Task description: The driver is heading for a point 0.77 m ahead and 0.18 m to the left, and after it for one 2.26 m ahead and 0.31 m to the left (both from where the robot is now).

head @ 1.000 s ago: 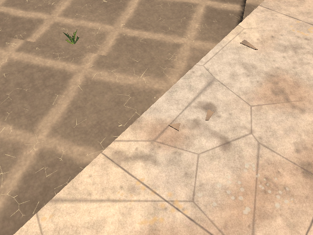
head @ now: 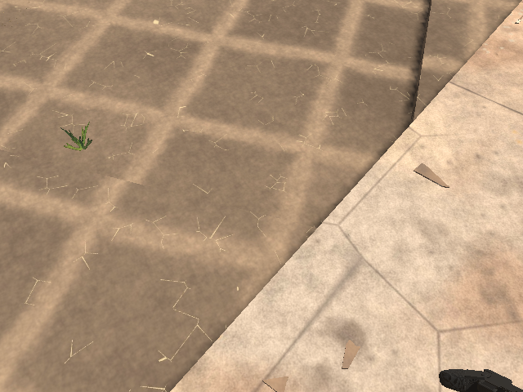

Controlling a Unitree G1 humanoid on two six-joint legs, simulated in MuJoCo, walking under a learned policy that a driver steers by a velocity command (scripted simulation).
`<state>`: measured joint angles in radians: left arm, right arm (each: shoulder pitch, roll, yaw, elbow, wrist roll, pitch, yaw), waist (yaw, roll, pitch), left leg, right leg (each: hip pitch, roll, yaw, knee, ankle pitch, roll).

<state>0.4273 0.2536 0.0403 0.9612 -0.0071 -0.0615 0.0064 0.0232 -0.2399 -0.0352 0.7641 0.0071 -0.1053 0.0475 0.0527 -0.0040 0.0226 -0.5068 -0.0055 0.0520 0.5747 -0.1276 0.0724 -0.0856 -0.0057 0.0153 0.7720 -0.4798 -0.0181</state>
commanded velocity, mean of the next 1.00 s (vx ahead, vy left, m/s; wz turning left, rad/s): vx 0.50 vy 0.00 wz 0.24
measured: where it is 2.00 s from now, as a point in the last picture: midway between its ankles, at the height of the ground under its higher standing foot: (189, 165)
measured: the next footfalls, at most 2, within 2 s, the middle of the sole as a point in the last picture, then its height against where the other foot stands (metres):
right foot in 0.46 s outside the picture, level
left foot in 1.16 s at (209, 287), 0.13 m lower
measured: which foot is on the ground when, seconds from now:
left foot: down 0.00-0.50, up 0.52-1.00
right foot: up 0.00-0.44, down 0.46-1.00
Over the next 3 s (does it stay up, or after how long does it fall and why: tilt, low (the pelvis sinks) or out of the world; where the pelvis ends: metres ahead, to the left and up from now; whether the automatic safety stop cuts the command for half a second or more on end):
stays up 1.86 0.28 -0.19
